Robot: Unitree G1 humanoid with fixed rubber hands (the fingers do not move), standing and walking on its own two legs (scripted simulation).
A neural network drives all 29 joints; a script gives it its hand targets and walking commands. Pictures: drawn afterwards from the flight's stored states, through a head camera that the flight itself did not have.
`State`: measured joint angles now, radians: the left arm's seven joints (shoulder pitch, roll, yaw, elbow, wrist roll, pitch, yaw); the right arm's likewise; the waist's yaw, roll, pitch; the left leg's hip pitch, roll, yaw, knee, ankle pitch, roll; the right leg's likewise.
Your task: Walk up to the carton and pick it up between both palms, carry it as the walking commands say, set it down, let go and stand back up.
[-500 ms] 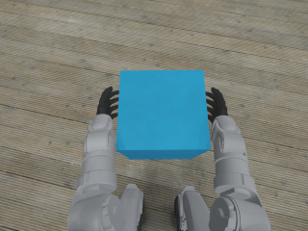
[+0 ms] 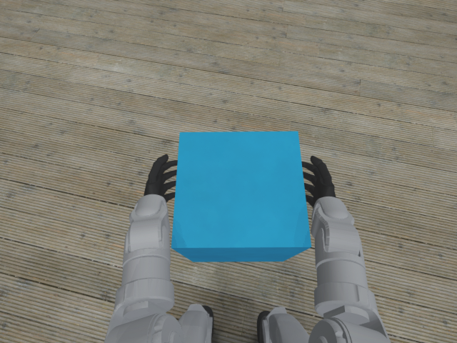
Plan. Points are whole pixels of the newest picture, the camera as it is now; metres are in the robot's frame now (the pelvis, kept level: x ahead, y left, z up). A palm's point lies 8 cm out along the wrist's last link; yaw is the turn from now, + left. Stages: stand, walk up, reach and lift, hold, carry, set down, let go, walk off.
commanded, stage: reach and lift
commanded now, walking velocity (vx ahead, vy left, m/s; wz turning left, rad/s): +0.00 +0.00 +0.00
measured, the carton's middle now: (238, 205) +0.37 +0.01 -0.10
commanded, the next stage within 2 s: none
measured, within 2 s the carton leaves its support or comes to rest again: neither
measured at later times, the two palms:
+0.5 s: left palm (146, 192) +0.34 +0.15 +0.04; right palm (340, 193) +0.34 -0.15 +0.04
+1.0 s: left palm (133, 188) +0.32 +0.15 +0.10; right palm (362, 190) +0.32 -0.15 +0.11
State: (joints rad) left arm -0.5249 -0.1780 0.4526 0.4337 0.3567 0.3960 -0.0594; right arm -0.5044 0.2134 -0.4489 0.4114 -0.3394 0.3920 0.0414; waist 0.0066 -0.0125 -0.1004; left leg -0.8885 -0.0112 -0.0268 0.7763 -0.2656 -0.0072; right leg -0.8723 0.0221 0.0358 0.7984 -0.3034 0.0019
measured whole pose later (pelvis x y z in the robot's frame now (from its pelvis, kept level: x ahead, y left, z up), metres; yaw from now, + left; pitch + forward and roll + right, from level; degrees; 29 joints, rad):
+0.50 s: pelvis +0.02 +0.00 +0.04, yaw +0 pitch +7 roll +0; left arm -0.39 -0.19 0.38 0.38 0.35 0.48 -0.04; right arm -0.40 0.19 -0.37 0.38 -0.35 0.48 0.05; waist -0.01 -0.01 -0.02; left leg -0.44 -0.01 -0.03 0.49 -0.19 0.00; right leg -0.42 0.01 0.04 0.51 -0.22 0.00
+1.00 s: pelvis +0.02 +0.00 +0.05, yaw +0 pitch -6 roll +0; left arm -0.34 -0.17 0.28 0.27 0.32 0.71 -0.02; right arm -0.34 0.17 -0.29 0.28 -0.31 0.70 0.04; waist -0.01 -0.01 0.02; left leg -0.08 -0.01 -0.03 0.33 -0.15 0.00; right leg -0.07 0.01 0.04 0.36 -0.19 0.00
